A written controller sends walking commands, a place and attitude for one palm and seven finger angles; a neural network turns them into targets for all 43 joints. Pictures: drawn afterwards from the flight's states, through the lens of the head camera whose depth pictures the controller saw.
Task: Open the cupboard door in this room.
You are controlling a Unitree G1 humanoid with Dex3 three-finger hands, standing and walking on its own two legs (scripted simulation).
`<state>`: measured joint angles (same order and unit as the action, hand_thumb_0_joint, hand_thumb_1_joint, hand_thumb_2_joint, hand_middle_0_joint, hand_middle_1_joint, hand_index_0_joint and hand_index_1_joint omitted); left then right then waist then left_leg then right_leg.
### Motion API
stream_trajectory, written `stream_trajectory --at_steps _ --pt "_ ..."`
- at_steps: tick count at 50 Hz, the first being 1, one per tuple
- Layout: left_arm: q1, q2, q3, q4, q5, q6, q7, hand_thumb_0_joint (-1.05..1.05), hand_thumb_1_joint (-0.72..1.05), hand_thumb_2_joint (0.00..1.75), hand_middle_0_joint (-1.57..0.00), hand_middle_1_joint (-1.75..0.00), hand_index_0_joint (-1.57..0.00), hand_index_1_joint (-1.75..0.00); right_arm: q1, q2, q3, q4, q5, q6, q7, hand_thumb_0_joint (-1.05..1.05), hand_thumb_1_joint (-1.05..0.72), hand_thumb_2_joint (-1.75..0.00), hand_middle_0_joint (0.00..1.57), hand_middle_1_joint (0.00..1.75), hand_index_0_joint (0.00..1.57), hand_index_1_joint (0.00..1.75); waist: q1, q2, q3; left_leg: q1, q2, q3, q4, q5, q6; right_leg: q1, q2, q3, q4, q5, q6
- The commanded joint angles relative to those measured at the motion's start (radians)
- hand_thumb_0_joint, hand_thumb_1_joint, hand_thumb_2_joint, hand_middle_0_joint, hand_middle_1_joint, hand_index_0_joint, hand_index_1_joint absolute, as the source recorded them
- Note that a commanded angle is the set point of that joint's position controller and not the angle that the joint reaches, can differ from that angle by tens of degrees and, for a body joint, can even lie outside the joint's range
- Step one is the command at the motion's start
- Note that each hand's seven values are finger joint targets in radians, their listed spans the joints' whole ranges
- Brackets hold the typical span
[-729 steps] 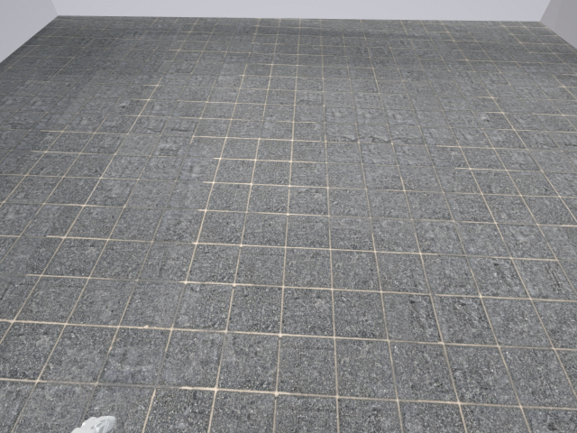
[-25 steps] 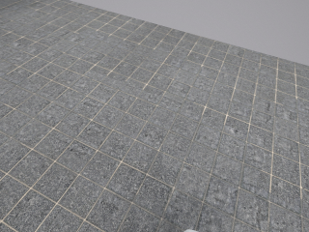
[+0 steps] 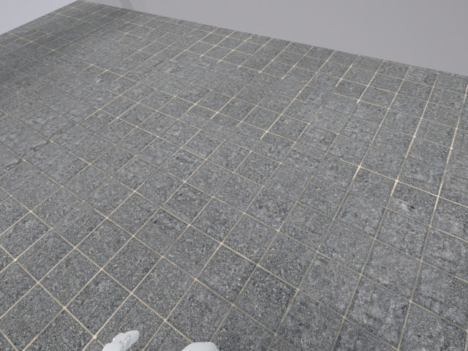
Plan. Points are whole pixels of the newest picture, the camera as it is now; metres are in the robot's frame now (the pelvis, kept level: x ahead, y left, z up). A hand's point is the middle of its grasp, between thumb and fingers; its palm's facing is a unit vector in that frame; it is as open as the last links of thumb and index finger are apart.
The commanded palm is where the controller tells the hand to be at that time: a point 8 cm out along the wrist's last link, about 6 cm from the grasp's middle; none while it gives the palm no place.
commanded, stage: turn or walk to find it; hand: left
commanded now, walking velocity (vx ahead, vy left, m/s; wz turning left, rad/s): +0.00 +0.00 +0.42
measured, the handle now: out of the picture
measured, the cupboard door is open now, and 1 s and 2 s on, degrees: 0 0 0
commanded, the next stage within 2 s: none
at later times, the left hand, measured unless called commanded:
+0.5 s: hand out of the picture -0.06 +0.26 -0.18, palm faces +0.28 -0.93 -0.24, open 7.4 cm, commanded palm none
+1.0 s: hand out of the picture -0.02 +0.22 -0.14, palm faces +0.41 -0.87 -0.27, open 7.4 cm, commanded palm none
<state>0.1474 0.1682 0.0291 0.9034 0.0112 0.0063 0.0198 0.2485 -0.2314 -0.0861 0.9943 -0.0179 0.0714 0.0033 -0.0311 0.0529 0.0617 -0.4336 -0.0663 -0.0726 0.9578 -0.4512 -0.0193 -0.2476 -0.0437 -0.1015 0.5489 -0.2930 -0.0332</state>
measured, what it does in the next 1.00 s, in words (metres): steps on the spot, turning left: left foot, then right foot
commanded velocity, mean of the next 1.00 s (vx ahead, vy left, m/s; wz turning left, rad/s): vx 0.00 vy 0.00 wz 0.42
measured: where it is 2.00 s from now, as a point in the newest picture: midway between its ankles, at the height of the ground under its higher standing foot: outside the picture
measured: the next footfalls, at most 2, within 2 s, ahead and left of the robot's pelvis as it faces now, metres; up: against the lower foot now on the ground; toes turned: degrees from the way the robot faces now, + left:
left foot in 0.38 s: -0.01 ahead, +0.14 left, +0.00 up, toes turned +14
right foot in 0.90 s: +0.04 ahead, -0.07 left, +0.00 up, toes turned +18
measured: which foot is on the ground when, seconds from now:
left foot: up 0.00-0.36, down 0.38-0.90, up 0.92-1.00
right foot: down 0.00-0.38, up 0.40-0.88, down 0.90-1.00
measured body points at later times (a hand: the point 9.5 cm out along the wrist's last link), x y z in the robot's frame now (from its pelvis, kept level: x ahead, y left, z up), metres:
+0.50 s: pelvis -0.03 +0.05 +0.00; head -0.01 +0.08 +0.45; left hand -0.08 +0.31 -0.16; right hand +0.14 -0.17 -0.13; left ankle -0.05 +0.13 -0.74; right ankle -0.01 -0.09 -0.68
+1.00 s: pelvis -0.04 +0.00 +0.00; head -0.01 -0.02 +0.45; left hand -0.04 +0.26 -0.12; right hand +0.08 -0.22 -0.17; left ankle -0.09 +0.12 -0.68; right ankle +0.00 -0.09 -0.74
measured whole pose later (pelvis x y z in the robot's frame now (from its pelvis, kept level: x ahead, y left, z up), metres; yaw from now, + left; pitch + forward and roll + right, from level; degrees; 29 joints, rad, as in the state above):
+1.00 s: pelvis -0.04 +0.00 +0.00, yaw +24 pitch -1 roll +1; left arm 0.15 0.17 0.03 0.91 0.01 0.01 0.02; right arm 0.26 -0.23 -0.09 1.00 -0.02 0.07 0.00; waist -0.03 0.05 0.06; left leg -0.45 -0.07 -0.07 0.97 -0.44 -0.02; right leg -0.23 -0.04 -0.10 0.53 -0.28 -0.03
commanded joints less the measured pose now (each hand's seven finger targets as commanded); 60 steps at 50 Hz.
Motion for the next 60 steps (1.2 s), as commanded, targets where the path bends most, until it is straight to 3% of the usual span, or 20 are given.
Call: stream_trajectory --at_steps 1,7,13,15,17,18,19,20,23,26,36,39,42,43,44,45,46,48,51,60 --pt "-0.007 0.168 0.046 -0.063 0.004 -0.019 0.016 0.0 0.9 0.9 -0.2 -0.3 -0.2 -0.3 0.02 -0.07 -0.022 -0.053 -0.005 -0.013 0.013 0.0 -0.9 -0.9 0.2 0.3 0.2 0.3 0.002 -0.19 -0.011 -0.102 0.082 0.003 0.273 0.09 -0.027 0.014 -0.262 0.157 -0.269 0.165 -0.067" --pt "0.107 0.197 0.055 -0.017 0.013 -0.022 0.016 0.0 0.9 0.9 -0.2 -0.3 -0.2 -0.3 -0.052 -0.06 -0.007 -0.06 -0.002 -0.014 0.011 0.0 -0.9 -0.9 0.2 0.3 0.2 0.3 0.054 -0.205 -0.037 -0.091 0.101 0.052 0.114 0.039 -0.057 0.126 -0.289 0.118 -0.235 0.308 -0.092" --pt "0.166 0.241 0.067 0.023 0.02 -0.012 0.012 0.0 0.9 0.9 -0.2 -0.3 -0.2 -0.3 -0.123 -0.047 0.015 -0.075 0.011 -0.03 0.007 0.0 -0.9 -0.9 0.2 0.3 0.2 0.3 0.089 -0.261 -0.082 0.01 0.093 0.119 -0.142 -0.034 -0.042 0.188 -0.314 0.086 -0.161 0.502 -0.115" --pt "0.154 0.249 0.071 0.031 0.021 -0.009 0.012 0.0 0.9 0.9 -0.2 -0.3 -0.2 -0.3 -0.104 -0.046 0.018 -0.076 0.014 -0.039 0.004 0.0 -0.9 -0.9 0.2 0.3 0.2 0.3 0.072 -0.262 -0.099 0.066 0.087 0.141 -0.262 -0.003 -0.032 0.188 -0.322 0.071 -0.12 0.521 -0.107" --pt "0.127 0.244 0.074 0.033 0.011 -0.002 0.011 0.0 0.9 0.9 -0.2 -0.3 -0.2 -0.3 -0.042 -0.063 0.016 -0.061 0.011 -0.05 0.003 0.0 -0.9 -0.9 0.2 0.3 0.2 0.3 0.029 -0.214 -0.12 0.23 0.09 0.156 -0.494 0.185 -0.019 0.105 -0.296 0.008 -0.026 0.43 -0.039" --pt "0.132 0.216 0.068 0.025 0.001 0.006 0.008 0.0 0.9 0.9 -0.2 -0.3 -0.2 -0.3 -0.009 -0.115 0.006 -0.057 0.008 -0.061 0.005 0.0 -0.9 -0.9 0.2 0.3 0.2 0.3 0.008 -0.079 -0.145 0.38 0.158 0.073 -0.606 0.321 0.007 -0.019 -0.245 -0.042 0.104 0.291 0.017" --pt "0.139 0.15 0.054 -0.009 -0.003 0.012 0.0 0.0 0.9 0.9 -0.2 -0.3 -0.2 -0.3 0.013 -0.218 -0.018 -0.062 -0.001 -0.066 0.002 0.0 -0.9 -0.9 0.2 0.3 0.2 0.3 -0.004 0.222 -0.134 0.492 0.412 -0.243 -0.628 0.631 0.112 -0.287 -0.111 -0.09 0.298 -0.188 0.096" --pt "0.071 0.147 0.038 -0.027 0.009 0.026 0.006 0.0 0.9 0.9 -0.2 -0.3 -0.2 -0.3 0.049 -0.255 -0.025 -0.05 0.001 -0.055 -0.005 0.0 -0.9 -0.9 0.2 0.3 0.2 0.3 -0.037 0.22 -0.117 0.404 0.481 -0.283 -0.646 0.697 0.189 -0.292 -0.085 -0.009 0.433 -0.353 0.101" --pt "0.019 0.161 0.048 -0.001 0.005 0.031 -0.002 0.0 0.9 0.9 -0.2 -0.3 -0.2 -0.3 -0.055 -0.179 -0.002 -0.065 -0.003 -0.059 -0.025 0.0 -0.9 -0.9 0.2 0.3 0.2 0.3 0.005 0.119 -0.021 0.298 0.361 -0.183 -0.638 0.653 0.189 -0.311 -0.083 0.078 0.559 -0.19 0.105" --pt "0.074 0.163 0.048 0.029 0.004 0.028 -0.009 0.0 0.9 0.9 -0.2 -0.3 -0.2 -0.3 -0.085 -0.162 0.006 -0.082 0.004 -0.069 -0.023 0.0 -0.9 -0.9 0.2 0.3 0.2 0.3 0.032 0.085 -0.052 0.314 0.3 -0.106 -0.64 0.657 0.166 -0.277 -0.071 0.073 0.562 -0.105 0.118" --pt "-0.014 0.138 0.039 -0.037 0.001 0.023 0.0 0.0 0.9 0.9 -0.2 -0.3 -0.2 -0.3 -0.017 -0.169 -0.018 -0.08 -0.005 -0.058 -0.018 0.0 -0.9 -0.9 0.2 0.3 0.2 0.3 -0.004 0.089 -0.073 0.339 0.3 -0.241 -0.614 0.613 0.201 -0.233 -0.027 0.082 0.331 -0.155 0.122" --pt "-0.003 0.13 0.037 -0.043 -0.004 0.017 0.002 0.0 0.9 0.9 -0.2 -0.3 -0.2 -0.3 -0.024 -0.168 -0.021 -0.086 -0.008 -0.053 -0.017 0.0 -0.9 -0.9 0.2 0.3 0.2 0.3 0.002 0.107 -0.086 0.279 0.277 -0.271 -0.591 0.637 0.191 -0.128 0.004 0.07 0.199 -0.149 0.108" --pt "0.078 0.139 0.039 -0.026 -0.007 0.007 0.006 0.0 0.9 0.9 -0.2 -0.3 -0.2 -0.3 -0.045 -0.159 -0.023 -0.092 -0.003 -0.05 -0.014 0.0 -0.9 -0.9 0.2 0.3 0.2 0.3 0.045 0.083 -0.113 0.195 0.235 -0.279 -0.539 0.575 0.158 0.034 0.018 0.059 -0.027 0.001 0.096" --pt "0.106 0.157 0.043 -0.019 -0.005 -0.001 0.009 0.0 0.9 0.9 -0.2 -0.3 -0.2 -0.3 -0.043 -0.14 -0.021 -0.095 0.003 -0.05 -0.012 0.0 -0.9 -0.9 0.2 0.3 0.2 0.3 0.059 0.044 -0.127 0.129 0.197 -0.26 -0.491 0.494 0.119 0.144 -0.009 0.073 -0.164 0.089 0.089" --pt "0.124 0.215 0.054 -0.018 0.006 -0.011 0.016 0.0 0.9 0.9 -0.2 -0.3 -0.2 -0.3 -0.025 -0.091 -0.015 -0.1 0.011 -0.053 -0.006 0.0 -0.9 -0.9 0.2 0.3 0.2 0.3 0.064 -0.11 -0.146 -0.016 0.12 -0.171 -0.372 0.306 0.06 0.278 -0.163 0.214 -0.241 0.095 0.046" --pt "0.131 0.278 0.066 -0.022 0.016 -0.015 0.019 0.0 0.9 0.9 -0.2 -0.3 -0.2 -0.3 -0.028 -0.045 -0.006 -0.125 0.01 -0.055 -0.002 0.0 -0.9 -0.9 0.2 0.3 0.2 0.3 0.072 -0.312 -0.117 -0.155 -0.014 -0.003 -0.171 -0.057 -0.004 0.294 -0.388 0.415 -0.268 0.208 -0.064" --pt "0.124 0.27 0.074 -0.033 0.003 -0.016 0.021 0.0 0.9 0.9 -0.2 -0.3 -0.2 -0.3 -0.035 -0.098 -0.021 -0.12 -0.003 -0.034 -0.008 0.0 -0.9 -0.9 0.2 0.3 0.2 0.3 0.08 -0.329 -0.11 -0.119 0.024 -0.033 0.017 -0.133 -0.005 0.151 -0.443 0.429 -0.292 0.197 -0.123" --pt "0.02 0.217 0.059 -0.055 0.003 -0.01 0.018 0.0 0.9 0.9 -0.2 -0.3 -0.2 -0.3 -0.027 -0.089 -0.027 -0.08 -0.005 -0.016 0.003 0.0 -0.9 -0.9 0.2 0.3 0.2 0.3 0.024 -0.171 -0.004 -0.113 0.056 -0.035 0.217 -0.019 -0.006 0.008 -0.335 0.307 -0.297 0.085 -0.111" --pt "-0.011 0.169 0.046 -0.062 0.003 -0.018 0.016 0.0 0.9 0.9 -0.2 -0.3 -0.2 -0.3 0.035 -0.069 -0.022 -0.045 -0.005 -0.009 0.013 0.0 -0.9 -0.9 0.2 0.3 0.2 0.3 -0.002 -0.2 -0.002 -0.11 0.08 0.005 0.277 0.1 -0.031 0.013 -0.256 0.148 -0.278 0.135 -0.063" --pt "0.14 0.221 0.061 -0.001 0.017 -0.014 0.012 0.0 0.9 0.9 -0.2 -0.3 -0.2 -0.3 -0.091 -0.056 0.0 -0.064 0.002 -0.017 0.01 0.0 -0.9 -0.9 0.2 0.3 0.2 0.3 0.076 -0.231 -0.036 -0.049 0.103 0.086 -0.003 -0.005 -0.052 0.132 -0.305 0.108 -0.227 0.301 -0.102"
